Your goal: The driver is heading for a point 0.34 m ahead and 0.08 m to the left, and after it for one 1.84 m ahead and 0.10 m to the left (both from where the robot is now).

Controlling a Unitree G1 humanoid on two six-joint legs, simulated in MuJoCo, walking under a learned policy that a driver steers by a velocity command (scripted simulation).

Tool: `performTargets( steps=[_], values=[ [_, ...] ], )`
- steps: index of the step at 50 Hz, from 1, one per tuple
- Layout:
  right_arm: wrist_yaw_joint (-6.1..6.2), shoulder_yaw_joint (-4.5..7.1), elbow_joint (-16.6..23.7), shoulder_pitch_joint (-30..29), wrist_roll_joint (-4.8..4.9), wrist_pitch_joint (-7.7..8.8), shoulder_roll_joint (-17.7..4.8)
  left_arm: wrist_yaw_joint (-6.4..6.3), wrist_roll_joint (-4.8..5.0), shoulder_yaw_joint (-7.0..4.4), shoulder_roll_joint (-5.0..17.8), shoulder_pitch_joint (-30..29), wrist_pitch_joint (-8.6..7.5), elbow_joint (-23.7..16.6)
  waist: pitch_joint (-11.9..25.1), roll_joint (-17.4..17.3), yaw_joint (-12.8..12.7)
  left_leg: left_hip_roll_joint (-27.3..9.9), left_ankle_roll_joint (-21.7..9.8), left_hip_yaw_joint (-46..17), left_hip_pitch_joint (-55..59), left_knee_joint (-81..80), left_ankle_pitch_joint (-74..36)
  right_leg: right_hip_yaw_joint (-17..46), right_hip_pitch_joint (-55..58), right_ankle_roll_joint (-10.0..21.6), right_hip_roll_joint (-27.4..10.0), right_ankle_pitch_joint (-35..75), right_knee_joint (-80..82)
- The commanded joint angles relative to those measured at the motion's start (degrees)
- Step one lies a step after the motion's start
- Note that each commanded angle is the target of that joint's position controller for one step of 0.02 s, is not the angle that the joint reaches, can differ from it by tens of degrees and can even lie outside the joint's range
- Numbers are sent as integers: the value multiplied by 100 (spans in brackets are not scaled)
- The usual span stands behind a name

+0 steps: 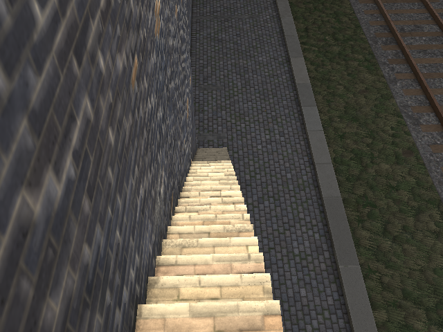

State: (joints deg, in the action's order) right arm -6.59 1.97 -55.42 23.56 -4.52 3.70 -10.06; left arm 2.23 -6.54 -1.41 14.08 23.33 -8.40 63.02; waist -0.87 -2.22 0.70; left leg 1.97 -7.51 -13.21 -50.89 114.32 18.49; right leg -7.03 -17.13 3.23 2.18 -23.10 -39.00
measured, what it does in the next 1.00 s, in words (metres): goes down: left foot 0.21 m lower, then right foot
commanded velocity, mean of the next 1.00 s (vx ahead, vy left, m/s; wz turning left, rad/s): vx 0.20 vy -0.01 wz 0.17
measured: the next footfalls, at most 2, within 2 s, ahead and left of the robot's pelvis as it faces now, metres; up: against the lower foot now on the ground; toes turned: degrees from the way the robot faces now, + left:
left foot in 0.34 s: +0.26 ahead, +0.20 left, -0.21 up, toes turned +14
right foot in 0.72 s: +0.38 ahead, -0.09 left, -0.22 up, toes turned +9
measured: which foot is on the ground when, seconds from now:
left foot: up 0.00-0.32, down 0.34-1.00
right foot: down 0.00-0.34, up 0.36-0.70, down 0.72-0.90, up 0.92-1.00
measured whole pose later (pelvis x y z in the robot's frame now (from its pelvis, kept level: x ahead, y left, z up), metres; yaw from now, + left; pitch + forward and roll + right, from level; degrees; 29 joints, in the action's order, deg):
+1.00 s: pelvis +0.35 +0.05 -0.26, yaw +9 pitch +2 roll -1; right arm 0.2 0.1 -49.2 14.3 -2.0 4.1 -11.5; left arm -0.1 -2.7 -1.4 13.0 18.2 -5.8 49.9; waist 2.4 -1.2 0.8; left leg -8.5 4.1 0.9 -19.0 61.2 43.5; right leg -1.5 -28.4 -5.4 -2.8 25.4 -40.0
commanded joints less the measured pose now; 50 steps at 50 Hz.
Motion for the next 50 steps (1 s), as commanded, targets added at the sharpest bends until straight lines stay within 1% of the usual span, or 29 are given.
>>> performTargets(
  steps=[1,4,7,10,13,14,16,17,18,19,20,21,22,24,25,28,30,31,32,35,37,38,39,40,43,45,47,48,50],
  values=[
    [-205,-95,340,292,-175,-76,-19,-265,53,373,-663,585,-168,351,-985,130,348,-1086,108,-247,-2479,-2765,-2892,2287,-703,1564,-2427,1609,1447],
    [-416,-301,442,-167,-532,-224,227,-430,213,475,147,27,-497,100,-380,504,533,-1153,397,391,-598,-3634,-4833,1351,-2227,1460,-1714,582,1190],
    [-278,-288,367,-374,-533,-91,74,-587,-77,719,94,274,-436,-64,-79,612,245,-833,457,1124,2042,-5726,-6487,-61,-2669,624,-1211,104,34],
    [-273,-229,584,-565,-625,-197,-518,-360,121,556,898,282,-280,-130,-772,463,269,-755,588,1019,1611,-6288,-4850,497,-1516,531,-1883,-408,-495],
    [-185,-408,1045,-1840,-603,-197,-624,-428,283,326,1090,478,-53,-213,-1002,660,-585,-942,697,1117,687,-8559,-3647,1316,792,618,-1962,-29,-1200],
    [-176,-411,1043,-1751,-563,-156,-647,-394,177,277,1056,550,107,-272,-827,806,-606,-861,699,1321,1132,-8640,-3578,1494,917,583,-1964,565,-1482],
    [-66,-191,20,943,-325,10,-1020,-128,5,95,1178,-1,353,-356,-236,-19,298,-591,692,1640,3735,-9240,-4142,975,242,-68,-1523,536,-4068],
    [83,142,-393,1534,-186,153,-1783,30,244,72,1063,363,423,-247,-139,-1259,356,-403,413,2022,4170,-10935,-4887,383,433,-406,-701,-758,-5835],
    [53,242,-372,2079,-338,113,-2028,280,80,170,565,1215,546,-96,925,-1624,198,-946,-301,1306,7135,-8303,-6939,442,-1958,-546,-275,-2279,-8316],
    [-177,311,-13,2590,-173,118,-2375,262,231,247,281,644,349,-726,1707,-1499,508,-1362,-1214,383,8543,-7063,-8665,532,-4048,-740,381,-2531,-9275],
    [-253,261,-17,2691,-106,139,-2227,288,446,274,735,-832,199,-1507,1963,-866,946,-2060,-1765,-534,9184,-7176,-8858,492,-5584,-1091,250,-2924,-9656],
    [733,365,-263,1654,1112,-35,-1653,3,230,185,242,-1409,699,-1369,671,-71,212,-2884,-1391,-725,7259,-7693,-6895,1150,-5475,-638,-636,-2320,-7001],
    [1079,207,90,1267,990,-87,-1407,-243,188,170,160,-1011,1119,-1087,241,431,77,-3434,-1155,-1674,6242,-7790,-8136,1293,-4794,-682,-597,-1920,-6940],
    [1263,-75,51,1344,835,2,-908,-392,141,86,445,-927,1642,-889,-97,755,3,-3094,-579,-1368,4327,-7819,-6922,1832,-3553,-532,-505,30,-5093],
    [1290,-168,142,941,777,69,-814,-319,289,200,223,-1070,1769,-1159,-139,398,-243,-2536,-185,-845,3601,-8181,-5709,1441,-3165,-568,-554,1248,-3829],
    [1224,-242,387,-124,807,287,-879,-307,547,148,-160,-107,1775,-585,513,-776,-624,-1994,269,391,2243,-8119,-5846,1216,-459,-553,-220,2712,-3434],
    [1333,-100,322,-125,1009,331,-877,-163,475,-72,355,-1091,1655,-1128,-16,-828,-437,-1560,555,813,2286,-7841,-2781,1742,-1293,-509,-265,4542,-2327],
    [491,-236,731,-738,-124,338,-883,285,341,54,202,366,1109,-867,-894,-892,-752,-791,299,1221,409,-7531,82,1157,-1178,-685,-534,5238,-2774],
    [217,-155,562,-1072,-97,340,-813,423,252,34,-42,976,865,-519,-870,-529,-878,-788,292,1317,-62,-7458,1183,976,-542,-772,-592,4865,-2665],
    [217,-275,-5,-267,18,373,-306,259,338,-31,86,607,627,-876,-535,-836,-651,-1231,371,544,309,-6600,442,627,-253,-793,-597,3512,-2672],
    [310,-272,21,-87,199,339,-343,72,623,114,-41,69,481,-1299,10,-543,-199,-1377,486,130,2162,-5687,-221,721,-1281,-939,-662,2563,-1196],
    [281,-452,262,159,446,246,233,48,1202,181,178,-351,369,-1328,200,387,365,-1010,1065,928,2330,-5883,2066,1428,-1835,-925,-753,1483,-158],
    [302,-414,351,-22,357,162,-213,43,1198,150,437,-663,319,-1410,-728,388,427,-644,1413,1568,2195,-5749,2771,1873,-2669,-673,-817,1014,717],
    [371,-378,431,-68,380,79,-240,19,1096,131,608,-627,236,-1365,-794,354,480,-378,1572,1986,2754,-5483,2486,1992,-3313,-452,-891,1461,1242],
    [334,-390,349,-471,294,137,-16,8,668,107,172,-596,189,-1385,-386,-446,241,-1055,596,613,3228,-6450,513,667,-2860,-949,-531,3228,-422],
    [291,-362,628,-1163,330,222,-218,-38,706,6,415,-604,121,-1511,39,-46,-9,-1065,621,874,3836,-6221,-628,672,-2663,-1047,-588,3508,255],
    [495,-83,869,-814,279,112,-785,-309,643,-102,750,-1220,35,-1914,196,280,388,-1086,506,1045,4736,-6018,-501,747,-2972,-721,-637,4767,941],
    [670,89,607,-262,275,44,-1212,-342,251,-146,432,-1320,75,-2132,63,-164,343,-1569,140,552,4184,-6130,-597,-34,-2350,-632,-231,3081,677],
    [953,143,845,146,227,17,-1079,-291,204,-58,82,-2013,171,-2014,-768,118,975,-1376,22,852,4618,-6712,576,172,-3537,-639,-399,3577,2014]
  ],
)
